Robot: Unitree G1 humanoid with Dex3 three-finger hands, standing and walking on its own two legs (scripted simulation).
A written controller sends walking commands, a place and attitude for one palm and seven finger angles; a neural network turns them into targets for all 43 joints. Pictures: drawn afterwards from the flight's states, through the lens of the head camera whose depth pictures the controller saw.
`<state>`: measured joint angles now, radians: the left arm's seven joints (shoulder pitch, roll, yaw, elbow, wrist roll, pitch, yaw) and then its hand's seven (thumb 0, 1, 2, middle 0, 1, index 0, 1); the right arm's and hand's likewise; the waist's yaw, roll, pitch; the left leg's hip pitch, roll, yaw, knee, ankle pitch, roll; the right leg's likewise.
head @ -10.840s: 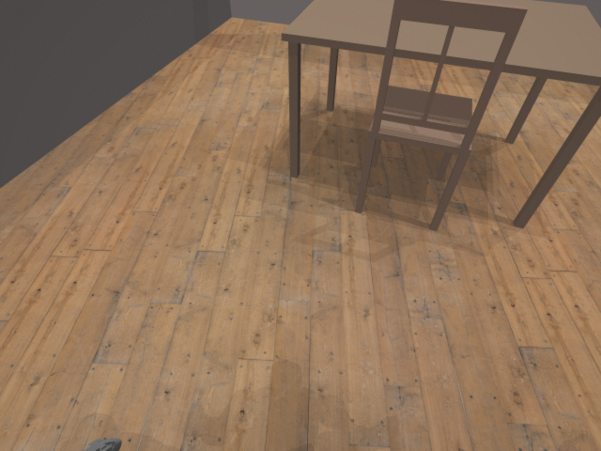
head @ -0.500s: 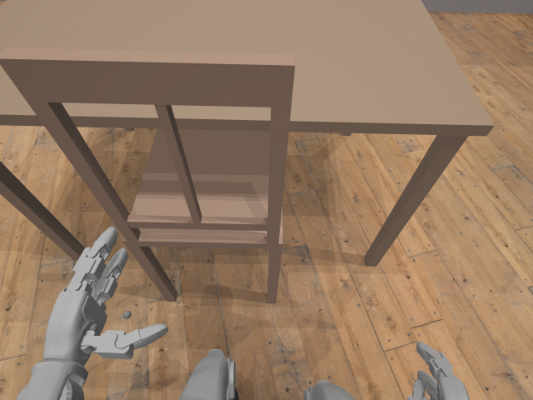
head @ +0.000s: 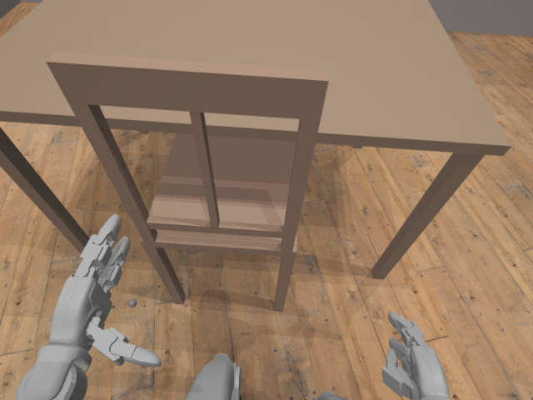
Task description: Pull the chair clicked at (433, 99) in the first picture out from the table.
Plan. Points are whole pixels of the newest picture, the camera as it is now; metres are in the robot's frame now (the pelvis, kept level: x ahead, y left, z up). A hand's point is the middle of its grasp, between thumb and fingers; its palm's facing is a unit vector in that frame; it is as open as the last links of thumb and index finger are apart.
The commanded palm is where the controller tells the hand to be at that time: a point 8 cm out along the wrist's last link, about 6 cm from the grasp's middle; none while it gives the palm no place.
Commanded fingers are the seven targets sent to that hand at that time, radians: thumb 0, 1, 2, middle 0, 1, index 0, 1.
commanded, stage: raise the hand toward the chair's back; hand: left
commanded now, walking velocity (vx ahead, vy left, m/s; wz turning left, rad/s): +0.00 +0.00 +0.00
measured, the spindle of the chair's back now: (207, 177) +0.49 +0.15 +0.01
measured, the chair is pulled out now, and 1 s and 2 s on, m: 0.00 0.00 0.00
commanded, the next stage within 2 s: aim the fingers beside a spindle in 0.64 s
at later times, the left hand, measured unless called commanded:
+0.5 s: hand (135, 296) +0.24 +0.20 +0.05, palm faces +0.00 -1.00 -0.06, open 16.9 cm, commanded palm +0.22 +0.25 +0.05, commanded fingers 0.00 -0.50 0.30 -0.06 -0.08 -0.06 -0.08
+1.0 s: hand (155, 286) +0.26 +0.18 +0.04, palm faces -0.02 -1.00 -0.04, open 16.9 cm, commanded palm +0.24 +0.24 +0.04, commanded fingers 0.00 -0.50 0.30 -0.06 -0.08 -0.06 -0.08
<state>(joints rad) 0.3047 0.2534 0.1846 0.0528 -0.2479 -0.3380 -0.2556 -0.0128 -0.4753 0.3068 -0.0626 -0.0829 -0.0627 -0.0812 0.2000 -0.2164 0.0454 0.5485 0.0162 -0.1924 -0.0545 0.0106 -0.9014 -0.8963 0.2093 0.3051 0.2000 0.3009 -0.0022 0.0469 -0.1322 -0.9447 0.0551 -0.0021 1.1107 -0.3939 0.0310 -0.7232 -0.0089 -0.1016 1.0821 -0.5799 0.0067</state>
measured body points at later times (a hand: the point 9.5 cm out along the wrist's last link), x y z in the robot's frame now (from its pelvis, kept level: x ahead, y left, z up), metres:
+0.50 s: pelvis +0.00 +0.00 +0.00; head +0.05 +0.01 +0.45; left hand +0.24 +0.25 +0.05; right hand +0.16 -0.26 -0.07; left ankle +0.08 +0.10 -0.66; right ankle -0.02 -0.13 -0.66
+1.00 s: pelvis +0.00 -0.01 +0.00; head +0.06 +0.00 +0.44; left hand +0.26 +0.23 +0.04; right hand +0.17 -0.25 -0.08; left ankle +0.08 +0.10 -0.66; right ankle -0.02 -0.13 -0.66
